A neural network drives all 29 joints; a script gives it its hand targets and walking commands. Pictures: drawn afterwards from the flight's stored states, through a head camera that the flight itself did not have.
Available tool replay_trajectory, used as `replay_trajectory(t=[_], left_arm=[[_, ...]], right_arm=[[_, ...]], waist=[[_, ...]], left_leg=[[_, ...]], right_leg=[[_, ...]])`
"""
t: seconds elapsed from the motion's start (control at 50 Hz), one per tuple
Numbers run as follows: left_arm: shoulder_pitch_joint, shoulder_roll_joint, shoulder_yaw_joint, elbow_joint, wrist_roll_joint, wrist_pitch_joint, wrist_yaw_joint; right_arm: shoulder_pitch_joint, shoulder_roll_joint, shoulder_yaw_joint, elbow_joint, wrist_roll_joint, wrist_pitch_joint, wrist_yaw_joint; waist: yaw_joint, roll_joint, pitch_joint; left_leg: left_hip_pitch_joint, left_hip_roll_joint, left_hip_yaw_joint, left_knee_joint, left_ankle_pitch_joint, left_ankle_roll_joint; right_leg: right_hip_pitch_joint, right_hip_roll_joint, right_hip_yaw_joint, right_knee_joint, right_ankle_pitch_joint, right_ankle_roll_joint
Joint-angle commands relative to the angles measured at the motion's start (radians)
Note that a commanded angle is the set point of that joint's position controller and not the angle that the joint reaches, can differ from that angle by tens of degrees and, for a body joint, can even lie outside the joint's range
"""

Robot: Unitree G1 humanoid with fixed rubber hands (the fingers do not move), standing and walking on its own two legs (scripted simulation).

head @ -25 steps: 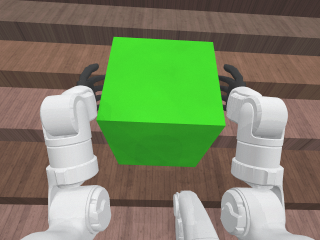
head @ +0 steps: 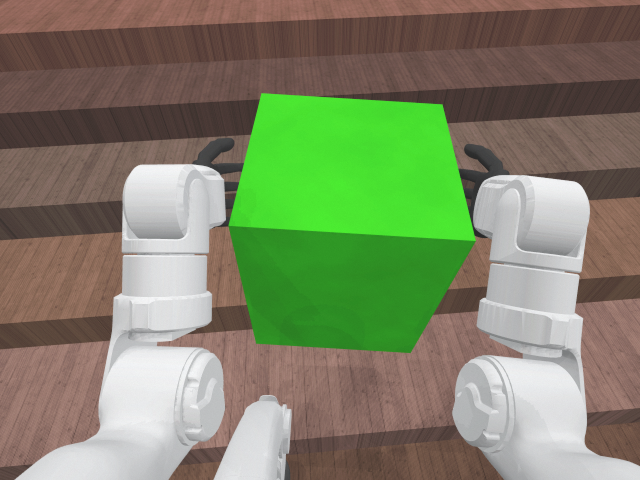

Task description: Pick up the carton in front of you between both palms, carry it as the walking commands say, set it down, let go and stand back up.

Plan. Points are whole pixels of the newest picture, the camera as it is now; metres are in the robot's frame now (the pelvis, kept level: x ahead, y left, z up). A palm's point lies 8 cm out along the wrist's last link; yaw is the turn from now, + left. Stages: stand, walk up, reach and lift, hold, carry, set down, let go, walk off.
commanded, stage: carry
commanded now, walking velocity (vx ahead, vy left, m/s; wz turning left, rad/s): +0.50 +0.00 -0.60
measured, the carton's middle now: (341, 233) +0.41 +0.02 +0.12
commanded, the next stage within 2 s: none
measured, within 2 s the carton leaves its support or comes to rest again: neither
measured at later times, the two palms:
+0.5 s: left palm out of the picture +0.72 -0.02 +0.31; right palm (633, 12) +0.60 -0.29 +0.31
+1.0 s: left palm out of the picture +1.08 -0.19 +0.33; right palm out of the picture +0.95 -0.46 +0.32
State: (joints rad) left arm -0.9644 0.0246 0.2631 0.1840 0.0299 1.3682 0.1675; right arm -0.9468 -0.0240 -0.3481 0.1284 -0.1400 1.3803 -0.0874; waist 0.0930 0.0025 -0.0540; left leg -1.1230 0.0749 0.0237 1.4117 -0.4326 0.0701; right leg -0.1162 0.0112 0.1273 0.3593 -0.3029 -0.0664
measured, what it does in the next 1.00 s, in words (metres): climbs: left foot 0.13 m higher, then right foot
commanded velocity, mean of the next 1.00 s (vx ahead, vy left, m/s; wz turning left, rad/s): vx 0.50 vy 0.00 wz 0.10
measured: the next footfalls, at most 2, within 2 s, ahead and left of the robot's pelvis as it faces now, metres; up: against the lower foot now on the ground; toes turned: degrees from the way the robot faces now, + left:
left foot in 0.02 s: +0.22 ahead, +0.16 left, +0.13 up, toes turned +3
right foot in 0.34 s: +0.28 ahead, -0.12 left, +0.13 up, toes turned -24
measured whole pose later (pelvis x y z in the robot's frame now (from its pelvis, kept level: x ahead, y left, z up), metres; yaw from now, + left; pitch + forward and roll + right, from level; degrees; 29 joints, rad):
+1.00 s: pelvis +0.66 -0.15 +0.24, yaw -10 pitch +7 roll +2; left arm -0.76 -0.09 0.43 -0.05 0.17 1.23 0.05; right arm -0.81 -0.02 -0.17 0.07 0.07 1.23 -0.25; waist -0.33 0.07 0.13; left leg -0.13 -0.20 -0.03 0.52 -0.34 0.18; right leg -0.97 0.02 0.04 1.81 -0.67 -0.06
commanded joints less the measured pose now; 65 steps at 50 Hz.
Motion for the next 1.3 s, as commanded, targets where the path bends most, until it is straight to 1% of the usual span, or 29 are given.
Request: replay_trajectory(t=[0.0, 0.02, 0.06, 0.08, 0.18, 0.34, 0.42, 0.48, 0.5, 0.52, 0.54, 0.56, 0.58, 0.66, 0.7, 0.74, 0.76, 0.78, 0.8, 0.82, 0.86, 0.92, 0.98, 1.02, 1.04, 1.06, 1.08, 1.14, 1.28], left_arm=[[-0.7, -1.086, -0.464, -0.033, -0.405, 0.011, -0.301], [-0.682, -1.091, -0.452, -0.015, -0.378, 0.009, -0.3], [-0.607, -1.084, -0.428, 0.011, -0.326, 0.006, -0.299], [-0.632, -1.081, -0.42, -0.001, -0.306, -0.004, -0.292], [-0.697, -1.019, -0.441, -0.147, -0.279, -0.029, -0.246], [-0.587, -0.974, -0.526, -0.091, -0.3, 0.008, -0.231], [-0.586, -1.014, -0.51, 0.038, -0.343, 0.029, -0.241], [-0.641, -1.045, -0.485, 0.049, -0.343, 0.017, -0.238], [-0.645, -1.055, -0.483, 0.038, -0.348, 0.011, -0.236], [-0.595, -1.094, -0.488, 0.05, -0.361, 0.011, -0.233], [-0.52, -1.056, -0.445, 0.051, -0.342, -0.001, -0.225], [-0.484, -1.018, -0.417, 0.057, -0.32, -0.005, -0.218], [-0.587, -1.029, -0.441, -0.058, -0.328, -0.035, -0.213], [-0.875, -1.149, -0.606, -0.372, -0.47, -0.05, -0.245], [-0.844, -1.131, -0.626, -0.384, -0.505, -0.04, -0.273], [-0.725, -1.101, -0.623, -0.344, -0.468, -0.042, -0.277], [-0.765, -1.107, -0.608, -0.353, -0.449, -0.039, -0.278], [-0.71, -1.061, -0.579, -0.347, -0.411, -0.046, -0.275], [-0.538, -1.045, -0.59, -0.312, -0.353, -0.054, -0.27], [-0.516, -1.02, -0.557, -0.297, -0.314, -0.059, -0.269], [-0.429, -0.983, -0.505, -0.236, -0.216, -0.096, -0.263], [-0.405, -0.829, -0.375, -0.203, -0.104, -0.153, -0.223], [-0.363, -0.741, -0.323, -0.203, -0.025, -0.216, -0.186], [-0.458, -0.707, -0.355, -0.268, -0.021, -0.225, -0.169], [-0.434, -0.735, -0.392, -0.279, -0.037, -0.219, -0.168], [-0.394, -0.763, -0.416, -0.273, -0.051, -0.218, -0.171], [-0.394, -0.753, -0.447, -0.282, -0.07, -0.208, -0.171], [-0.491, -0.948, -0.642, -0.446, -0.278, -0.136, -0.196], [-0.861, -1.03, -0.705, -0.331, -0.633, -0.049, -0.314]], right_arm=[[-0.66, 1.028, 0.581, 0.054, 0.423, -0.005, 0.142], [-0.681, 1.063, 0.597, 0.043, 0.452, -0.015, 0.151], [-0.628, 1.117, 0.604, 0.051, 0.502, -0.05, 0.176], [-0.701, 1.153, 0.621, -0.02, 0.532, -0.062, 0.186], [-0.912, 1.252, 0.731, -0.24, 0.663, -0.093, 0.211], [-0.709, 1.092, 0.695, -0.161, 0.575, -0.032, 0.189], [-0.648, 1.027, 0.615, -0.053, 0.528, -0.01, 0.19], [-0.717, 1.047, 0.584, -0.032, 0.519, -0.013, 0.202], [-0.71, 1.058, 0.573, -0.009, 0.518, -0.017, 0.208], [-0.637, 1.061, 0.554, 0.036, 0.486, -0.018, 0.212], [-0.601, 1.08, 0.556, 0.082, 0.489, -0.009, 0.21], [-0.576, 1.095, 0.525, 0.143, 0.486, -0.013, 0.204], [-0.654, 1.11, 0.536, 0.078, 0.502, -0.023, 0.208], [-0.725, 1.092, 0.629, -0.132, 0.508, -0.06, 0.163], [-0.698, 1.058, 0.633, -0.178, 0.483, -0.065, 0.12], [-0.676, 1.075, 0.711, -0.231, 0.494, -0.058, 0.11], [-0.768, 1.081, 0.757, -0.266, 0.495, -0.074, 0.107], [-0.695, 1.126, 0.792, -0.271, 0.533, -0.083, 0.116], [-0.652, 1.188, 0.833, -0.283, 0.579, -0.091, 0.136], [-0.543, 1.222, 0.832, -0.237, 0.59, -0.104, 0.148], [-0.657, 1.241, 0.882, -0.273, 0.645, -0.125, 0.176], [-0.82, 1.29, 0.946, -0.308, 0.763, -0.16, 0.202], [-0.842, 1.251, 0.925, -0.266, 0.793, -0.204, 0.221], [-0.772, 1.256, 0.895, -0.203, 0.781, -0.21, 0.232], [-0.763, 1.232, 0.862, -0.205, 0.773, -0.21, 0.234], [-0.771, 1.215, 0.839, -0.205, 0.746, -0.194, 0.237], [-0.696, 1.217, 0.805, -0.179, 0.726, -0.173, 0.235], [-0.543, 1.06, 0.671, -0.234, 0.536, -0.112, 0.186], [-0.422, 0.677, 0.402, -0.004, 0.125, -0.066, 0.071]], waist=[[-0.216, -0.294, -0.53], [-0.297, -0.206, -0.626], [-0.221, 0.346, -0.709], [-0.196, 0.244, -0.745], [-0.151, 0.045, -0.433], [-0.177, 0.128, -0.372], [-0.259, 0.163, -0.359], [-0.075, 0.261, -0.493], [-0.009, 0.152, -0.474], [0.005, -0.005, -0.34], [0.065, -0.335, -0.412], [0.135, -0.25, -0.539], [0.136, -0.091, -0.54], [-0.114, -0.01, -0.317], [-0.168, -0.067, -0.279], [-0.282, -0.248, -0.448], [-0.338, -0.141, -0.605], [-0.383, -0.126, -0.691], [-0.381, -0.034, -0.551], [-0.338, 0.381, -0.639], [-0.333, 0.067, -0.637], [-0.298, -0.233, -0.355], [-0.233, -0.085, -0.514], [-0.07, 0.025, -0.551], [0.059, 0.009, -0.653], [0.146, -0.156, -0.706], [0.099, -0.355, -1.005], [0.071, 0.041, -0.721], [0.092, -0.061, -0.355]], left_leg=[[0.847, -0.111, 0.179, -0.342, 0.204, -0.011], [1.04, -0.137, 0.157, -0.606, 0.253, -0.014], [1.327, 0.298, -0.743, -0.976, 0.889, 0.27], [1.327, 0.326, -0.774, -0.892, 0.827, 0.308], [1.106, 0.3, -0.451, -0.966, -0.002, 0.101], [1.387, 0.293, 0.007, -1.053, 0.418, 0.08], [1.898, 0.298, 0.022, -0.872, 1.135, 0.044], [1.477, 0.17, 0.23, -0.493, 1.471, -0.054], [1.075, 0.108, 0.271, -0.209, 1.177, -0.1], [0.491, 0.01, 0.243, 0.104, 0.025, -0.095], [-0.076, -0.144, 0.109, 0.606, -0.412, -0.091], [-0.146, -0.19, -0.027, 0.828, -0.339, -0.022], [-0.243, -0.169, -0.08, 0.888, -0.262, 0.007], [-0.139, -0.055, -0.026, 0.529, -0.281, 0.051], [0.353, -0.158, 0.166, 0.243, -0.087, 0.076], [0.785, -0.204, 0.175, -0.173, 0.063, 0.063], [0.844, -0.246, 0.146, -0.42, 0.214, 0.084], [1.02, -0.241, 0.105, -0.868, 0.473, 0.093], [1.199, -0.145, -0.02, -1.26, 0.807, 0.151], [1.708, 0.048, -0.385, -0.703, 2.031, 0.263], [1.764, 0.071, -0.642, -0.815, 1.56, 0.343], [1.784, 0.054, -0.549, -0.855, 1.421, 0.26], [1.47, 0.019, -0.361, -0.916, 1.309, 0.132], [0.951, -0.03, -0.214, -0.915, 1.411, 0.087], [0.675, -0.06, -0.175, -0.587, 1.124, 0.033], [0.572, -0.257, -0.083, -0.077, 0.224, -0.013], [0.491, -0.34, -0.229, 0.52, -0.027, -0.055], [0.132, -0.199, -0.197, 0.602, 0.077, 0.0], [-0.008, -0.127, 0.103, 0.267, -0.047, 0.057]], right_leg=[[-0.148, -0.087, -0.087, 0.183, 1.376, -0.108], [-0.149, -0.051, -0.13, 0.499, 1.341, -0.045], [-0.606, 0.165, -0.061, 1.228, 0.024, 0.046], [-0.658, 0.087, 0.044, 1.459, 0.028, 0.008], [-0.85, -0.093, 0.02, 1.423, 0.038, -0.052], [-0.96, -0.127, -0.181, 0.91, -0.036, -0.048], [-1.212, -0.027, -0.243, 0.717, -0.254, -0.048], [-0.287, 0.099, -0.379, -0.068, 0.285, -0.05], [0.176, 0.09, -0.374, -0.273, 0.644, -0.026], [0.542, -0.106, -0.178, -0.233, 1.103, -0.019], [1.0, -0.333, 0.058, 0.334, 2.331, -0.134], [0.99, -0.38, 0.085, 0.306, 2.222, -0.202], [0.915, -0.376, 0.208, 0.208, 1.579, -0.25], [0.439, -0.306, -0.139, -0.075, 0.592, -0.059], [-0.014, -0.164, -0.395, -0.194, 1.098, -0.04], [-0.053, -0.198, -0.346, 0.051, 1.804, -0.09], [0.227, -0.147, -0.323, 0.46, 2.107, -0.004], [0.242, -0.093, -0.312, 0.966, 1.979, 0.072], [-0.04, 0.016, -0.297, 1.33, 0.621, 0.049], [-0.678, 0.135, -0.139, 1.747, -0.297, 0.096], [-0.988, 0.139, -0.031, 1.851, -0.264, 0.036], [-1.369, 0.05, -0.154, 1.639, -0.553, 0.024], [-0.901, -0.047, -0.125, 1.108, -0.312, -0.007], [-0.134, 0.023, -0.186, 0.484, -0.066, 0.004], [0.361, 0.032, -0.189, 0.353, 0.465, -0.025], [0.494, -0.084, 0.037, 0.159, 0.848, -0.189], [0.719, -0.481, 0.632, 0.24, 1.371, -0.39], [0.667, -0.311, 0.417, 0.23, 0.797, -0.212], [0.417, -0.201, 0.117, 0.091, 1.088, -0.061]])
